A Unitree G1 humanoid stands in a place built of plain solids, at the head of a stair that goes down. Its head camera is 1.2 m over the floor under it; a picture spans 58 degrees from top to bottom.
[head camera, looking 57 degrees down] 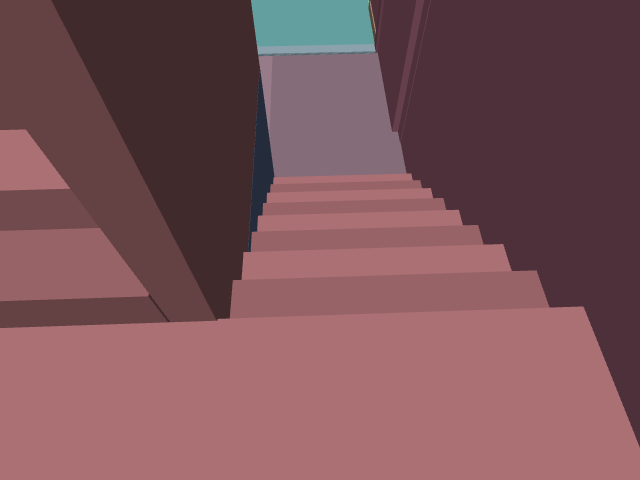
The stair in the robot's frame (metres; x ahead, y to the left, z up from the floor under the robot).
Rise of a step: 0.17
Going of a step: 0.22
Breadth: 1.10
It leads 2 degrees to the left of straight ahead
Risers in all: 9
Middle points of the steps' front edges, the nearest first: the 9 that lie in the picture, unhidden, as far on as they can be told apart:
0.52 -0.24 0.00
0.74 -0.24 -0.17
0.97 -0.23 -0.35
1.19 -0.22 -0.52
1.41 -0.21 -0.70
1.63 -0.20 -0.87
1.86 -0.20 -1.05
2.08 -0.19 -1.22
2.30 -0.18 -1.40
